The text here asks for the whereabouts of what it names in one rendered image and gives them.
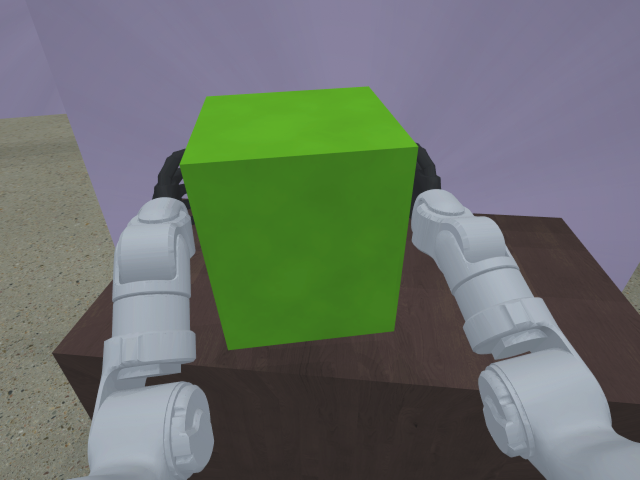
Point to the left robot hand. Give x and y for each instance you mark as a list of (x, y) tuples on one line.
[(169, 178)]

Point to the right robot hand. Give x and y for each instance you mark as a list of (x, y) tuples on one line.
[(425, 176)]

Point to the right robot upper arm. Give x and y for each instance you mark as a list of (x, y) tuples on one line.
[(545, 407)]

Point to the pedestal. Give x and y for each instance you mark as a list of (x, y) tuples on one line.
[(400, 405)]

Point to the robot right forearm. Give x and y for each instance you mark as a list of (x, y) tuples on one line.
[(502, 317)]

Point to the robot left forearm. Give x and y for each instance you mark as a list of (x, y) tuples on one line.
[(151, 333)]

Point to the left robot upper arm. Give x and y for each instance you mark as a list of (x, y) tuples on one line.
[(158, 432)]

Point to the carton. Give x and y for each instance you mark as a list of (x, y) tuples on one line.
[(301, 202)]

